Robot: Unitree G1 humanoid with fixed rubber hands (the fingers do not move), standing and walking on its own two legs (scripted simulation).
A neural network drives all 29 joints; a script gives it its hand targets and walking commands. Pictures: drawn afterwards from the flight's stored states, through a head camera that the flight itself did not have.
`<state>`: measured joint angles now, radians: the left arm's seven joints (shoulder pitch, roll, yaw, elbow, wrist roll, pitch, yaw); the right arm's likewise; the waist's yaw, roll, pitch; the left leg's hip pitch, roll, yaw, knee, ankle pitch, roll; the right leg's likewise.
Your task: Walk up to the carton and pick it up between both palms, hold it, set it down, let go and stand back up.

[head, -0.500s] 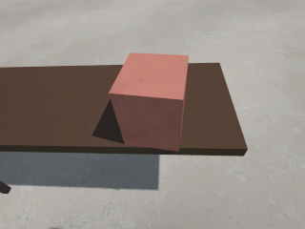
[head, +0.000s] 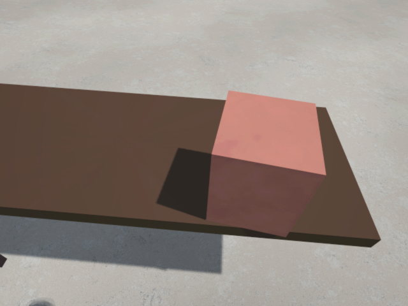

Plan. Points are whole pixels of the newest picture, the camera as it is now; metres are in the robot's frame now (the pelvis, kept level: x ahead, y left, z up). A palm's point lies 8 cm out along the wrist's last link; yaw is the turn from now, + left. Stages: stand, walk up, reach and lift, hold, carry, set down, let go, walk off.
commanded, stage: walk up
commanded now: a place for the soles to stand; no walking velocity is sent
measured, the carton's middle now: (257, 165) +0.45 -0.10 +0.01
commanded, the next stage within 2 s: none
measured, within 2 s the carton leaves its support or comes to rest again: neither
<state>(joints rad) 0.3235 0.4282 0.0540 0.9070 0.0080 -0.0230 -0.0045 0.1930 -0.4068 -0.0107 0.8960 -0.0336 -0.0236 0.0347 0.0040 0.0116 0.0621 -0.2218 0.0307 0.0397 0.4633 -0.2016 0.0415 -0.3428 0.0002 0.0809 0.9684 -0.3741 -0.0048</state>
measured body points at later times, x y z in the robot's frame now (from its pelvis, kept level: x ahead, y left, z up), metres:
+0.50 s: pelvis +0.02 -0.07 -0.01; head +0.05 -0.09 +0.44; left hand +0.12 +0.26 -0.10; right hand +0.11 -0.38 -0.14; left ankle +0.00 +0.06 -0.71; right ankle +0.08 -0.17 -0.75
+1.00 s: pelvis +0.03 -0.05 -0.01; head +0.08 -0.04 +0.44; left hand +0.10 +0.27 -0.14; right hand +0.11 -0.38 -0.11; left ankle +0.01 +0.05 -0.75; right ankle +0.03 -0.18 -0.74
